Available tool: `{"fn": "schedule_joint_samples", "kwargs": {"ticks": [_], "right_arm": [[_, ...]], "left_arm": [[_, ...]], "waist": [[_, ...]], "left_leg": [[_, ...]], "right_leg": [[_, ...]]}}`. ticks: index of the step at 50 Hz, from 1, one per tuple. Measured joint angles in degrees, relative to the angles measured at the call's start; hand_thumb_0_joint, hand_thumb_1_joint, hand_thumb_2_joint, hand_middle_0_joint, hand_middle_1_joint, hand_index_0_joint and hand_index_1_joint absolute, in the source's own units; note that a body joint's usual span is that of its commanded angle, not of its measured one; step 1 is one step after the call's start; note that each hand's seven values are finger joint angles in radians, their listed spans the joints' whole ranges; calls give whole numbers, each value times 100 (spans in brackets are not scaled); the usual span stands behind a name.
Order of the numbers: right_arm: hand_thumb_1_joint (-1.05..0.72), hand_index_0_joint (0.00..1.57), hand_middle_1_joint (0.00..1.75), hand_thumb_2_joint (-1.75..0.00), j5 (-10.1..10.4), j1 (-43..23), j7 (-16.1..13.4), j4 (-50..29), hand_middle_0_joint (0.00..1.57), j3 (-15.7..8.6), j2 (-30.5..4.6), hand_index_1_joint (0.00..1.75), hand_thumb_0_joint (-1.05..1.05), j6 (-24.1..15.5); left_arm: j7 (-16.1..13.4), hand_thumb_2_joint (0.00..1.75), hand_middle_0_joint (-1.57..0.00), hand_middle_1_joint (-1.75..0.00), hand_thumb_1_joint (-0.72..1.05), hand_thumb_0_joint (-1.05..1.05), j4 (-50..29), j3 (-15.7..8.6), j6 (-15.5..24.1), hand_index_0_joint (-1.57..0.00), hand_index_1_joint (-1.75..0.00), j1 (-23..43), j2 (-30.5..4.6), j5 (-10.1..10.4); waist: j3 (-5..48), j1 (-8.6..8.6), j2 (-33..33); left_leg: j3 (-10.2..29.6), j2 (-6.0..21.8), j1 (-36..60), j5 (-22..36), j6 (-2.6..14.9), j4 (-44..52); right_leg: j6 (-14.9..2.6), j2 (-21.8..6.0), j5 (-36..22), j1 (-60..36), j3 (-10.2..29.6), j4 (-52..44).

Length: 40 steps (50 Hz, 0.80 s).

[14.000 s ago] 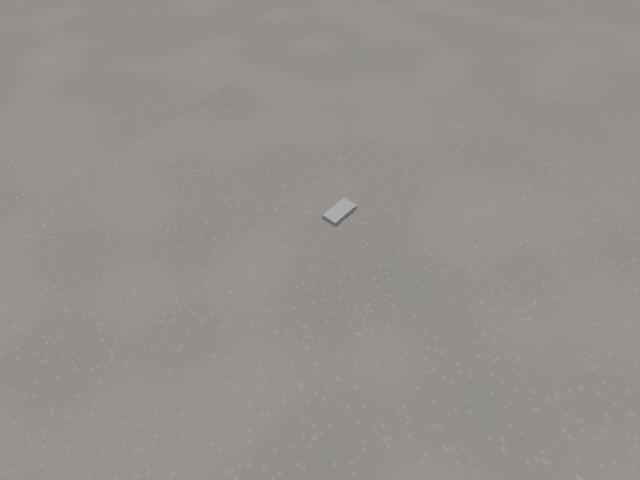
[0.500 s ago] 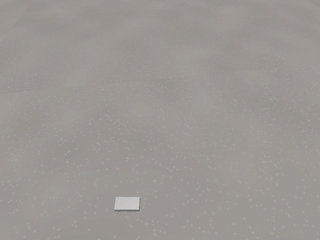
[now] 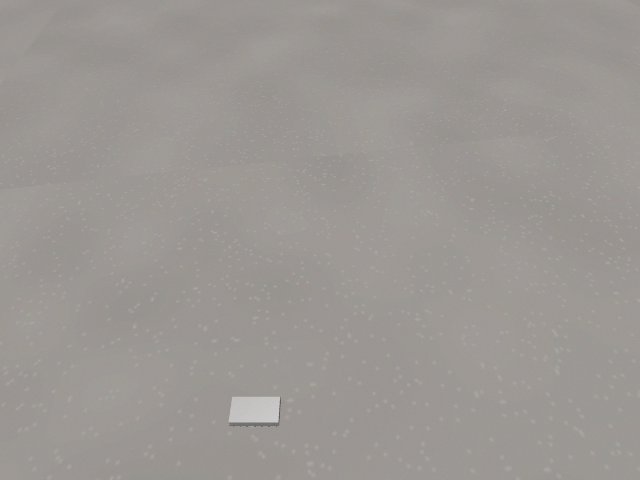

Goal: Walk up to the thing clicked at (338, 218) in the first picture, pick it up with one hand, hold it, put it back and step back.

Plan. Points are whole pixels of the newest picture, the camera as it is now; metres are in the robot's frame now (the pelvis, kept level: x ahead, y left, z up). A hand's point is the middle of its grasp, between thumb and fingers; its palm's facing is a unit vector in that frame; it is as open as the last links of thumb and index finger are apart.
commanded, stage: stand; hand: left
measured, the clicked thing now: (255, 410) +0.43 +0.22 -0.77
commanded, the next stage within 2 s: none
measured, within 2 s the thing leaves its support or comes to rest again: neither
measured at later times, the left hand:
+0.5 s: hand out of the picture +0.07 +0.25 -0.15, palm faces -0.03 -0.94 -0.34, open 7.4 cm
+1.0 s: hand out of the picture +0.06 +0.24 -0.16, palm faces -0.03 -0.94 -0.34, open 7.4 cm
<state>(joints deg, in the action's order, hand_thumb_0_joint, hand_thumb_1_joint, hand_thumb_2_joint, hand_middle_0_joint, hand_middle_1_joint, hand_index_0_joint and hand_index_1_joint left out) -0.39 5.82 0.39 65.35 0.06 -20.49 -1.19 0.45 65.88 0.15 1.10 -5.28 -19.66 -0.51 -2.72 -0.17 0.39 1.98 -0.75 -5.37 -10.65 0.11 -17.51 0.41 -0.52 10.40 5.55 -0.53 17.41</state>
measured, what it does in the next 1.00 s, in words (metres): stands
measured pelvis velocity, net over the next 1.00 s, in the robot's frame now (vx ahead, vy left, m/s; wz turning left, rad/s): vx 0.00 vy -0.01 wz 0.00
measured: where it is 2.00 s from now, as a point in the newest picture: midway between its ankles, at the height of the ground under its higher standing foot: outside the picture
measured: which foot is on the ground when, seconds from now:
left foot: down 0.00-1.00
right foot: down 0.00-1.00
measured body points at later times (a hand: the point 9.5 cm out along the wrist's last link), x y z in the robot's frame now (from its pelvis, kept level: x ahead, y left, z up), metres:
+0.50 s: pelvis +0.00 -0.01 +0.00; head +0.00 -0.01 +0.45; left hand +0.07 +0.30 -0.13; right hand +0.07 -0.31 -0.13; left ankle -0.01 +0.12 -0.75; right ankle -0.01 -0.12 -0.75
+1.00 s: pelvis +0.00 -0.01 +0.00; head +0.00 -0.01 +0.45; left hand +0.07 +0.29 -0.13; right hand +0.06 -0.31 -0.14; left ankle -0.01 +0.12 -0.75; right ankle -0.01 -0.12 -0.75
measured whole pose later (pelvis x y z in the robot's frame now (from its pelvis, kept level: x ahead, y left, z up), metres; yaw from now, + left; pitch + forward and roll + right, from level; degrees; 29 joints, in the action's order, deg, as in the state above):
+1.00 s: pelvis +0.00 -0.01 +0.00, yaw +0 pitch -2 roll +0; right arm -0.4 7.3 0.4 65.3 0.7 -20.6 -1.0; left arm 0.6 65.5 0.5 1.0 -6.6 -19.7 -0.6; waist -2.7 -0.1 0.7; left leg 2.2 0.0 -5.3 -10.3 -0.6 -17.4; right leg -0.3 0.2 10.1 5.5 -0.7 17.5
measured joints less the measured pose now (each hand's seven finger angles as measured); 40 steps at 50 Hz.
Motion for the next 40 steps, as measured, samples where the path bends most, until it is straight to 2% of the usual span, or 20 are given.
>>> {"fn": "schedule_joint_samples", "kwargs": {"ticks": [40], "right_arm": [[-90, 20, 30, -89, -4, 143, 13, 7, 20, 43, -2, 30, 0, 37]], "left_arm": [[9, 90, -20, -30, 90, 1, -5, 21, -22, -21, -30, -154, -16, -6]], "waist": [[-21, 1, 27]], "left_leg": [[22, 71, -5, 54, -66, 9]], "right_leg": [[-69, 70, -53, 7, -22, -5]]}}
